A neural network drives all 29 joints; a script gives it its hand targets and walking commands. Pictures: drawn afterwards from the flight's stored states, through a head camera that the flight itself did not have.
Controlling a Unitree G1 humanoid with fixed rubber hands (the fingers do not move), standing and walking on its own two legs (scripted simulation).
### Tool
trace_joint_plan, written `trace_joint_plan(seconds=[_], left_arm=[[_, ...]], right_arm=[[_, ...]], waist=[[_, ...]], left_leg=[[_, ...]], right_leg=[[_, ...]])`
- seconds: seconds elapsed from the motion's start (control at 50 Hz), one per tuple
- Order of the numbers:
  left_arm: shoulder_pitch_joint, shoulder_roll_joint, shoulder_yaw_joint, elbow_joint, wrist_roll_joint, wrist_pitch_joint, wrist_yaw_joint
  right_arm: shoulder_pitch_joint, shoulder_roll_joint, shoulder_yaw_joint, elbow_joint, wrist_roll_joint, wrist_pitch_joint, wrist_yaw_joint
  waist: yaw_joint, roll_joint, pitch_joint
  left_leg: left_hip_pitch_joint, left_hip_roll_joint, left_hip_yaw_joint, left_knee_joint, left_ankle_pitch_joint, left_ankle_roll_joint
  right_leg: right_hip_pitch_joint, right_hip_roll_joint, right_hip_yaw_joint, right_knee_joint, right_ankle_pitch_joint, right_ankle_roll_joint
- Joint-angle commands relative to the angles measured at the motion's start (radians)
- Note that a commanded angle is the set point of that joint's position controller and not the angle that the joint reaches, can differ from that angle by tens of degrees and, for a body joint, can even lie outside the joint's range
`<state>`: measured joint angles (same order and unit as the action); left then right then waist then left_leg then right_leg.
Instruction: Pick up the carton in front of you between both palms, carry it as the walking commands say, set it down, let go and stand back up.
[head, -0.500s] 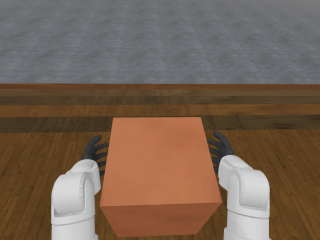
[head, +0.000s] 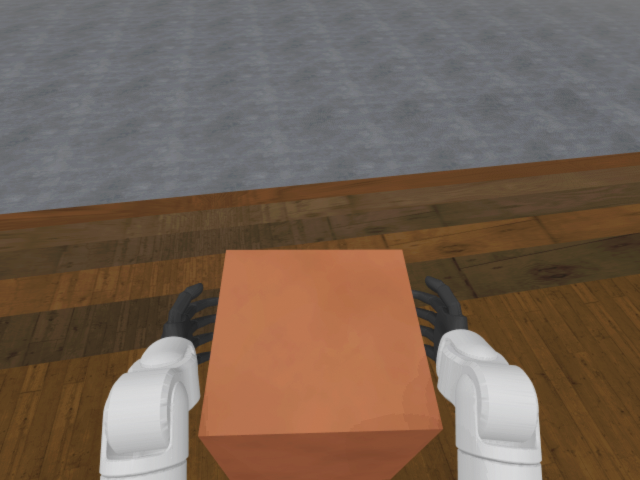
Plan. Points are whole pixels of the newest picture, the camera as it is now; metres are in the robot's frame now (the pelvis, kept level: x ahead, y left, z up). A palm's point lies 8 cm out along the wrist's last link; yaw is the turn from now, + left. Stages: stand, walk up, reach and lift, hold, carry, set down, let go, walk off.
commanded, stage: carry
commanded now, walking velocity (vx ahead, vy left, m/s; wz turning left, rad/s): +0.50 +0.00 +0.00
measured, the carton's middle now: (314, 373) +0.27 -0.01 +0.00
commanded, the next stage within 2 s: none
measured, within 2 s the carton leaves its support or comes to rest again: neither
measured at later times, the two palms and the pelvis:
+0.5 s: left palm (215, 143) +0.65 +0.15 +0.08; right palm (384, 129) +0.66 -0.15 +0.10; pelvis +0.34 -0.02 -0.03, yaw +1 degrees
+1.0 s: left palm (237, 64) +1.02 +0.14 +0.06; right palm (356, 55) +1.06 -0.16 +0.07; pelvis +0.66 -0.04 -0.02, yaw +3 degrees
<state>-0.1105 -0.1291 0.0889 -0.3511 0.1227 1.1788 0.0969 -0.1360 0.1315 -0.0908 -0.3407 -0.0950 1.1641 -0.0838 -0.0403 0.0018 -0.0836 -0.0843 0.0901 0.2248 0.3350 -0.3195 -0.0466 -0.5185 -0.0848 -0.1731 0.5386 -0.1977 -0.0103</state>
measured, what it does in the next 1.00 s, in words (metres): walks ahead: right foot, then left foot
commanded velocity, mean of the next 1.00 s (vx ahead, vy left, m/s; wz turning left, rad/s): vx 0.38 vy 0.00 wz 0.00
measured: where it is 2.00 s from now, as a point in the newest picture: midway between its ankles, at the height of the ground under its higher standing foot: (299, 265)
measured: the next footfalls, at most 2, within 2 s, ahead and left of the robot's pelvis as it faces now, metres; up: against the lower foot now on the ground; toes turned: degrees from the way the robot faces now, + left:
right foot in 0.04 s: +0.17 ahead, -0.12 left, +0.00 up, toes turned -9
left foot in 0.48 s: +0.47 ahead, +0.06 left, +0.00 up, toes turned +10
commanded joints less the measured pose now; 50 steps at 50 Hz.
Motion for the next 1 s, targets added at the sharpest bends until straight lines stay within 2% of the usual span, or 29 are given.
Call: trace_joint_plan(seconds=[0.0,0.02,0.04,0.06,0.1,0.14,0.24,0.28,0.34,0.38,0.4,0.42,0.44,0.46,0.5,0.52,0.56,0.62,0.64,0.68,0.72,0.78,0.8,0.82,0.84,0.86,0.88,0.92,0.98], left_arm=[[-0.444,-0.872,-0.690,-0.100,-0.402,-0.005,-0.232],[-0.459,-0.866,-0.690,-0.092,-0.415,0.019,-0.229],[-0.427,-0.848,-0.657,-0.054,-0.398,0.030,-0.230],[-0.430,-0.863,-0.657,-0.009,-0.391,0.037,-0.226],[-0.538,-0.891,-0.687,-0.075,-0.443,0.036,-0.237],[-0.579,-0.919,-0.714,-0.123,-0.451,0.033,-0.255],[-0.659,-0.901,-0.750,-0.057,-0.518,0.027,-0.272],[-0.651,-0.813,-0.690,-0.004,-0.483,0.029,-0.266],[-0.828,-0.775,-0.708,0.018,-0.479,0.029,-0.248],[-0.902,-0.709,-0.684,0.092,-0.481,0.035,-0.231],[-0.879,-0.694,-0.636,0.182,-0.451,0.035,-0.222],[-0.920,-0.694,-0.641,0.186,-0.446,0.035,-0.209],[-1.006,-0.732,-0.653,0.135,-0.482,0.031,-0.204],[-1.002,-0.778,-0.647,0.188,-0.486,0.030,-0.197],[-1.069,-0.848,-0.593,0.273,-0.473,0.032,-0.183],[-1.026,-0.870,-0.549,0.297,-0.427,0.015,-0.179],[-1.115,-0.906,-0.553,0.275,-0.449,0.001,-0.163],[-1.246,-0.930,-0.553,0.216,-0.442,-0.033,-0.146],[-1.300,-0.957,-0.562,0.240,-0.462,-0.036,-0.140],[-1.256,-0.950,-0.559,0.232,-0.446,-0.052,-0.131],[-1.315,-0.920,-0.546,0.238,-0.426,-0.046,-0.119],[-1.226,-0.885,-0.519,0.311,-0.415,-0.014,-0.120],[-1.242,-0.893,-0.517,0.298,-0.440,-0.007,-0.126],[-1.187,-0.874,-0.512,0.332,-0.414,-0.005,-0.136],[-1.129,-0.848,-0.470,0.347,-0.395,0.006,-0.150],[-1.170,-0.870,-0.477,0.290,-0.435,-0.001,-0.165],[-1.177,-0.921,-0.506,0.339,-0.460,0.014,-0.173],[-1.310,-0.975,-0.558,0.158,-0.520,0.003,-0.195],[-1.405,-1.007,-0.615,0.145,-0.584,0.011,-0.207]], right_arm=[[-0.495,0.865,0.736,-0.126,0.423,0.044,0.265],[-0.453,0.807,0.707,-0.091,0.403,0.053,0.260],[-0.449,0.804,0.687,-0.062,0.385,0.064,0.258],[-0.461,0.786,0.697,-0.072,0.379,0.072,0.256],[-0.423,0.825,0.674,-0.012,0.376,0.071,0.256],[-0.439,0.889,0.694,-0.008,0.354,0.057,0.247],[-0.555,0.880,0.655,-0.020,0.350,0.032,0.218],[-0.612,0.828,0.674,0.016,0.351,0.047,0.210],[-0.702,0.812,0.646,0.105,0.348,0.044,0.201],[-0.793,0.709,0.604,0.157,0.358,0.050,0.192],[-0.769,0.695,0.592,0.216,0.337,0.057,0.186],[-0.816,0.660,0.573,0.223,0.346,0.047,0.186],[-0.885,0.664,0.557,0.213,0.363,0.033,0.188],[-0.885,0.720,0.550,0.264,0.389,0.039,0.192],[-0.984,0.828,0.559,0.322,0.438,0.035,0.218],[-1.059,0.891,0.596,0.303,0.470,0.034,0.230],[-1.148,0.927,0.578,0.306,0.506,0.017,0.238],[-1.243,1.002,0.599,0.304,0.569,-0.008,0.255],[-1.285,0.997,0.579,0.301,0.585,-0.006,0.247],[-1.309,1.005,0.578,0.295,0.605,-0.023,0.241],[-1.308,1.000,0.564,0.342,0.585,-0.015,0.231],[-1.211,0.920,0.523,0.382,0.535,0.006,0.212],[-1.145,0.915,0.511,0.428,0.503,0.013,0.203],[-1.140,0.928,0.494,0.432,0.488,0.022,0.206],[-1.105,0.920,0.495,0.481,0.463,0.031,0.207],[-1.224,0.960,0.542,0.322,0.493,0.022,0.205],[-1.165,0.942,0.508,0.367,0.444,0.031,0.192],[-1.258,1.007,0.517,0.243,0.471,0.021,0.176],[-1.130,0.906,0.443,0.334,0.340,0.019,0.140]], waist=[[0.090,-0.300,-0.316],[0.088,-0.325,-0.309],[0.077,-0.199,-0.318],[0.081,-0.186,-0.255],[0.064,-0.097,-0.264],[0.069,-0.063,-0.270],[0.104,-0.126,-0.175],[0.120,-0.242,-0.166],[0.091,-0.129,-0.176],[0.066,-0.205,-0.153],[-0.005,-0.106,-0.244],[-0.090,0.065,-0.299],[-0.076,0.383,-0.382],[-0.065,0.366,-0.420],[-0.066,0.115,-0.401],[-0.034,0.027,-0.362],[0.030,0.063,-0.325],[-0.009,0.037,-0.341],[-0.025,0.132,-0.354],[-0.035,0.112,-0.358],[-0.049,0.153,-0.338],[-0.055,0.158,-0.331],[0.016,0.146,-0.319],[0.063,0.116,-0.396],[0.141,-0.056,-0.452],[0.150,-0.343,-0.493],[0.131,-0.333,-0.578],[0.136,-0.185,-0.504],[0.107,-0.088,-0.450]], left_leg=[[-0.446,-0.065,0.004,0.628,0.003,-0.004],[-0.636,-0.080,-0.099,0.785,-0.188,0.010],[-0.655,-0.020,-0.171,0.863,-0.192,0.029],[-0.706,-0.012,-0.166,0.874,-0.168,0.037],[-0.638,0.021,-0.179,0.745,-0.108,0.037],[-0.601,0.020,-0.170,0.665,-0.005,0.039],[-0.553,-0.036,-0.045,0.394,0.091,0.052],[-0.504,-0.032,-0.056,0.332,0.169,0.061],[-0.413,-0.111,0.010,0.260,0.181,0.090],[-0.282,-0.143,0.057,0.245,0.145,0.120],[-0.049,-0.140,0.013,0.217,0.111,0.142],[0.164,0.024,-0.217,0.144,0.047,0.219],[0.338,0.259,-0.728,0.046,0.173,0.346],[0.397,0.270,-0.772,0.035,0.260,0.357],[0.338,0.256,-0.656,0.084,0.445,0.344],[0.241,0.230,-0.548,0.097,0.439,0.293],[0.069,0.200,-0.433,0.066,0.343,0.240],[0.131,0.174,-0.402,0.071,0.394,0.290],[0.182,0.152,-0.383,0.112,0.489,0.273],[0.203,0.169,-0.345,0.127,0.548,0.275],[0.272,0.099,-0.260,0.176,0.766,0.226],[0.206,0.046,-0.158,0.209,0.852,0.186],[0.163,0.028,-0.133,0.363,1.035,0.160],[0.047,0.033,-0.076,0.484,1.043,0.134],[-0.175,-0.024,-0.109,0.683,0.678,0.083],[-0.462,-0.181,-0.162,0.903,-0.091,0.048],[-0.633,-0.190,-0.242,1.059,-0.251,0.068],[-0.714,-0.136,-0.258,0.957,-0.209,0.103],[-0.605,-0.100,-0.257,0.681,-0.099,0.099]], right_leg=[[0.700,-0.240,0.463,-0.229,-0.025,-0.161],[0.811,-0.323,0.598,-0.276,0.131,-0.213],[0.798,-0.323,0.542,-0.234,0.279,-0.183],[0.742,-0.316,0.564,-0.252,0.324,-0.190],[0.673,-0.295,0.421,-0.301,0.167,-0.174],[0.607,-0.250,0.326,-0.303,0.206,-0.148],[0.565,-0.178,0.142,-0.299,0.265,-0.128],[0.532,-0.159,0.118,-0.289,0.204,-0.132],[0.552,-0.134,0.069,-0.181,0.403,-0.119],[0.481,-0.108,0.008,-0.045,0.549,-0.097],[0.381,-0.076,-0.016,0.140,0.561,-0.065],[0.177,-0.007,-0.037,0.441,0.354,-0.021],[-0.119,0.152,0.037,0.794,-0.165,0.023],[-0.244,0.124,0.188,0.879,-0.311,-0.032],[-0.291,0.043,0.188,0.933,-0.309,-0.042],[-0.276,0.008,0.207,0.879,-0.227,-0.058],[-0.182,-0.006,0.198,0.778,-0.172,-0.050],[-0.228,0.027,0.147,0.598,-0.189,-0.049],[-0.251,0.044,0.130,0.583,-0.151,-0.058],[-0.231,0.033,0.132,0.445,-0.098,-0.055],[-0.245,0.082,0.075,0.333,-0.003,-0.053],[-0.038,0.126,-0.011,0.072,0.165,-0.071],[0.108,0.190,-0.064,-0.020,0.251,-0.071],[0.321,0.153,-0.032,-0.001,0.341,-0.112],[0.602,0.001,0.141,0.029,0.726,-0.147],[0.816,-0.187,0.462,0.066,1.205,-0.252],[0.955,-0.264,0.639,0.053,1.108,-0.370],[0.923,-0.167,0.505,0.065,0.965,-0.263],[0.742,-0.152,0.380,0.055,0.908,-0.208]])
